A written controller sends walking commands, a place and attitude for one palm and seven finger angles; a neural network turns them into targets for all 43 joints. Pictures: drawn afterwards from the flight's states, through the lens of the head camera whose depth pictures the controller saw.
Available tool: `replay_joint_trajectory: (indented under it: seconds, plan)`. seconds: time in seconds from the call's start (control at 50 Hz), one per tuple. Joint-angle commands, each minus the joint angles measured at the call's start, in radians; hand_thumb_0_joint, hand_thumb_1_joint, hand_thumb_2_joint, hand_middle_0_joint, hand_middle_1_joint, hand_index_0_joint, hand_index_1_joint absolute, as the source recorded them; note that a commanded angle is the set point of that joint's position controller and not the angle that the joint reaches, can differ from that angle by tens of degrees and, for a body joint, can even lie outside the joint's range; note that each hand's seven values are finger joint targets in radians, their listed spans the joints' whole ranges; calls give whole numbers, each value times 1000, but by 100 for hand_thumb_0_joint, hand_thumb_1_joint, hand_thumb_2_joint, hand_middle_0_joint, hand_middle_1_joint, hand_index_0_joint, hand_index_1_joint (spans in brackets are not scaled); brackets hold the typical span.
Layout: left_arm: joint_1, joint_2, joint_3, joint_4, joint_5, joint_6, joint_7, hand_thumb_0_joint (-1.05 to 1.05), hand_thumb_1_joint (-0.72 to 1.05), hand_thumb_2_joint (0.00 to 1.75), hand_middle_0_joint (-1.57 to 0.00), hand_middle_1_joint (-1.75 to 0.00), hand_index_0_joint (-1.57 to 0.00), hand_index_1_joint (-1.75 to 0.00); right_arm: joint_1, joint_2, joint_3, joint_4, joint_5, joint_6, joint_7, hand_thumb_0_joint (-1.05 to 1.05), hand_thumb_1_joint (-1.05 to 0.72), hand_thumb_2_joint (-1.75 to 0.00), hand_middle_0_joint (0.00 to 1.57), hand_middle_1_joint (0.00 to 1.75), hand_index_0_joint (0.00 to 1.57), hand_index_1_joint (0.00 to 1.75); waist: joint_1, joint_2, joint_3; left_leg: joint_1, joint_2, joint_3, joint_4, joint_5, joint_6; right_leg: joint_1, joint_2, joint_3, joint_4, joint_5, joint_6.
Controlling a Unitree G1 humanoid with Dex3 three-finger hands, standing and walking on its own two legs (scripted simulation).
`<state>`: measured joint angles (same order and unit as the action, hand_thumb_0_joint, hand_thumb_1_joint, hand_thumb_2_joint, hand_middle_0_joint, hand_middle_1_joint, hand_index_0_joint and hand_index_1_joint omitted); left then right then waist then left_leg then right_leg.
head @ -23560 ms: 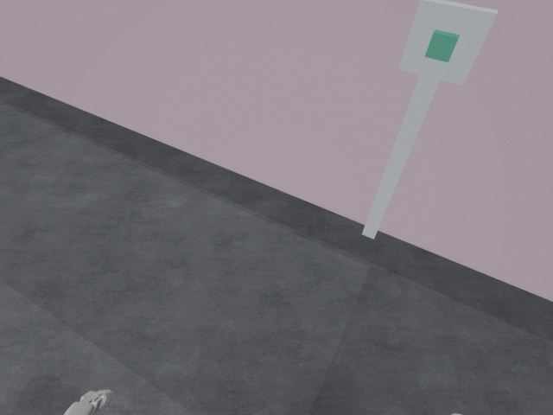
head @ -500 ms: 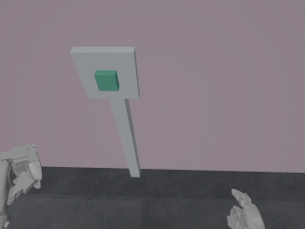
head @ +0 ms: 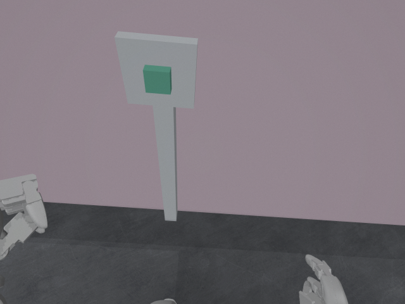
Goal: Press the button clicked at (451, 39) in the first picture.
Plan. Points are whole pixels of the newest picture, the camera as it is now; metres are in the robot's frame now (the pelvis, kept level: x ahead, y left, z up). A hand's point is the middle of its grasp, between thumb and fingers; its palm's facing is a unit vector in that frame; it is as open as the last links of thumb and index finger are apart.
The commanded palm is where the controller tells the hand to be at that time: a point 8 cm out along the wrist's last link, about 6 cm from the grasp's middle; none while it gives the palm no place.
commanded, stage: step back with the hand held close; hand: left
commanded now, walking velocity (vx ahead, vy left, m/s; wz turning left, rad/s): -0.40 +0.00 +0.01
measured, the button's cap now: (158, 79) +0.58 +0.15 +0.13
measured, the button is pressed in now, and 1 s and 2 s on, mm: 0 0 0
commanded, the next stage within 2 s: stop stepping back and stand still in 0.36 s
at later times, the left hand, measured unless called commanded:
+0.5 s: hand out of the picture +0.08 +0.21 +0.20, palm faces +0.22 -0.83 -0.51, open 3.1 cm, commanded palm +0.03 +0.26 +0.19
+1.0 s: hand out of the picture -0.01 +0.25 +0.20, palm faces +0.40 -0.82 -0.40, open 3.1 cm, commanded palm -0.04 +0.29 +0.19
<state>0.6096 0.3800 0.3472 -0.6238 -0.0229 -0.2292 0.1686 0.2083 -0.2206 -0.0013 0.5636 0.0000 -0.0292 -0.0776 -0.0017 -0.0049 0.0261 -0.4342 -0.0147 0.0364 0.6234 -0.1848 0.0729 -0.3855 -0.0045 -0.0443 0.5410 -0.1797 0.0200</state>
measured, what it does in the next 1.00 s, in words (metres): walks backwards: right foot, then left foot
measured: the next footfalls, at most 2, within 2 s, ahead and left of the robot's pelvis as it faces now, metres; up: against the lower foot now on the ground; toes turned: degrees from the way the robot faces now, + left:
right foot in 0.34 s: -0.15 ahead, -0.07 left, +0.00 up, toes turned +4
left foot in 0.58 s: +0.00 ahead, +0.07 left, +0.00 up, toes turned -3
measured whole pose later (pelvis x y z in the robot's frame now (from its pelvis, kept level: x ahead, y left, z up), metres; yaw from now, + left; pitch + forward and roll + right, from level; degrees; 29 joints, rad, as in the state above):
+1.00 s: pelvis -0.18 +0.01 +0.01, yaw -2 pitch -1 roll -2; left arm 0.66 0.41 0.38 -0.60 -0.04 -0.22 0.16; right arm 0.30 -0.20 0.01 0.66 0.00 -0.07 -0.08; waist 0.01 -0.02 -0.12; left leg -0.42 0.02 0.02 0.77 -0.33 0.01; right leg -0.19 0.00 -0.06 0.50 -0.31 -0.03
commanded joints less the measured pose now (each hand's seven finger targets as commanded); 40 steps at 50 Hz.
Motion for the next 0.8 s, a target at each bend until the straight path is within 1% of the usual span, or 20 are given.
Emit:
replay_joint_trajectory:
  seconds: [0.0, 0.02, 0.04, 0.08, 0.18, 0.24, 0.28, 0.32, 0.36, 0.4, 0.42, 0.46, 0.48, 0.52, 0.56, 0.6, 0.62, 0.66, 0.72, 0.78]
  plan:
    - [-28, 175, 166, -241, 29, -76, 19, 0, 90, 90, -130, -150, -130, -150, -106, -135, -48, -167, -16, -92, -20, 0, -90, -90, 20, 30, 20, 30, 1, 298, -120, -309, 335, -460, -563, -601, 82, 317, 72, 71, 419, -180, 1]
    - [-44, 194, 181, -238, 29, -76, 20, 0, 90, 90, -130, -150, -130, -150, -104, -123, -49, -165, -19, -95, -21, 0, -90, -90, 20, 30, 20, 30, 0, 252, -103, -291, 338, -468, -547, -527, 95, 262, 68, 94, 480, -200, -2]
    - [-40, 190, 179, -249, 25, -79, 21, 0, 90, 90, -130, -150, -130, -150, -96, -112, -51, -161, -22, -102, -16, 0, -90, -90, 20, 30, 20, 30, 1, 179, -115, -202, 326, -430, -481, -386, 99, 202, 57, 107, 457, -227, -8]
    - [22, 170, 167, -220, 10, -81, 18, 0, 90, 90, -130, -150, -130, -150, -88, -115, -55, -146, -21, -121, -5, 0, -90, -90, 20, 30, 20, 30, 9, 123, -125, -54, 282, -354, -424, -227, 79, 135, 56, 80, 340, -286, -10]
    - [31, 139, 96, -234, -22, -80, -8, 0, 90, 90, -130, -150, -130, -150, -72, -113, -42, -85, -29, -141, 18, 0, -90, -90, 20, 30, 20, 30, 4, 204, -195, 251, 218, -274, -422, 29, 2, 88, 78, 18, -2, -324, -21]
    - [26, 179, 109, -264, -33, -91, -21, 0, 90, 90, -130, -150, -130, -150, -57, -112, -41, -55, -38, -136, 26, 0, -90, -90, 20, 30, 20, 30, 18, 223, -309, 455, 206, -224, -326, 471, -49, 103, 80, 17, -172, -199, -32]
    - [21, 221, 139, -298, -43, -103, -34, 0, 90, 90, -130, -150, -130, -150, -70, -111, -40, -64, -37, -120, 34, 0, -90, -90, 20, 30, 20, 30, 22, 210, -373, 543, 194, -183, -273, 584, -57, 105, 77, 21, -196, -135, -32]
    - [62, 274, 211, -304, -62, -110, -37, 0, 90, 90, -130, -150, -130, -150, -91, -111, -38, -86, -36, -102, 35, 0, -90, -90, 20, 30, 20, 30, 31, 176, -410, 531, 180, -154, -234, 556, -46, 125, 49, 36, -212, -32, -32]
    - [71, 291, 249, -308, -82, -116, -42, 0, 90, 90, -130, -150, -130, -150, -138, -110, -34, -118, -22, -85, 33, 0, -90, -90, 20, 30, 20, 30, 32, 118, -372, 448, 148, -108, -212, 337, -50, 118, 4, 51, -221, 19, -32]
    - [86, 272, 252, -272, -100, -115, -34, 0, 90, 90, -130, -150, -130, -150, -125, -92, -39, -122, 15, -71, 23, 0, -90, -90, 20, 30, 20, 30, 13, -132, -329, 467, 66, -50, -26, 113, -73, -25, -128, 88, -272, 138, -50]
    - [116, 271, 262, -243, -109, -106, -30, 0, 90, 90, -130, -150, -130, -150, -141, -94, -37, -128, 24, -71, 13, 0, -90, -90, 20, 30, 20, 30, 16, -194, -293, 418, 35, -45, 71, 8, -81, -82, -189, 106, -280, 127, -70]
    - [120, 240, 235, -167, -96, -79, -30, 0, 90, 90, -130, -150, -130, -150, -163, -91, -40, -121, 15, -63, 2, 0, -90, -90, 20, 30, 20, 30, 4, -124, -126, 264, 23, -76, 226, -84, -90, -164, -253, 148, -276, 12, -141]
    - [105, 223, 215, -134, -83, -56, -28, 0, 90, 90, -130, -150, -130, -150, -164, -84, -36, -117, 9, -53, -2, 0, -90, -90, 20, 30, 20, 30, -7, -74, -83, 232, 34, -82, 226, -76, -89, -178, -254, 155, -271, -53, -153]
    - [-26, 163, 131, -104, -63, -17, -28, 0, 90, 90, -130, -150, -130, -150, -158, -98, -25, -112, 2, -61, -15, 0, -90, -90, 20, 30, 20, 30, -34, -10, 48, 216, 60, -107, 16, -58, -76, -188, -196, 110, -256, -182, -100]
    - [-105, 146, 95, -22, -35, -11, -16, 0, 90, 90, -130, -150, -130, -150, -117, -126, -20, -95, 4, -90, -35, 0, -90, -90, 20, 30, 20, 30, -23, 85, 125, 182, 111, -182, -230, -55, -43, -114, -67, 74, -199, -238, -43]
    - [-112, 149, 79, 9, -17, -14, -5, 0, 90, 90, -130, -150, -130, -150, -85, -124, -17, -93, 9, -117, -42, 0, -90, -90, 20, 30, 20, 30, -13, 63, 47, 156, 147, -276, -307, -50, -5, 24, -7, 66, -153, -99, -21]
    - [-163, 162, 71, -89, -19, -28, -10, 0, 90, 90, -130, -150, -130, -150, -106, -126, -14, -100, 2, -123, -42, 0, -90, -90, 20, 30, 20, 30, -14, 148, -7, 158, 165, -315, -392, -168, -15, 71, 1, 54, -100, -151, -17]
    - [-174, 146, 62, -176, -8, -43, -5, 0, 90, 90, -130, -150, -130, -150, -98, -125, -19, -107, -6, -141, -37, 0, -90, -90, 20, 30, 20, 30, -2, 186, -75, 132, 195, -407, -552, -448, -50, 162, 52, 51, 4, -244, -23]
    - [-51, 187, 102, -277, -4, -32, 3, 0, 90, 90, -130, -150, -130, -150, -97, -115, -18, -123, -15, -159, -21, 0, -90, -90, 20, 30, 20, 30, 18, 189, -162, 116, 173, -322, -552, -425, -77, 272, 61, 29, -34, -246, -37]
    - [113, 197, 133, -278, -12, -20, -5, 0, 90, 90, -130, -150, -130, -150, -96, -97, -20, -134, -15, -153, 0, 0, -90, -90, 20, 30, 20, 30, 16, 153, -204, 114, 73, -142, -364, -259, -104, 317, 20, 21, -182, -238, -65]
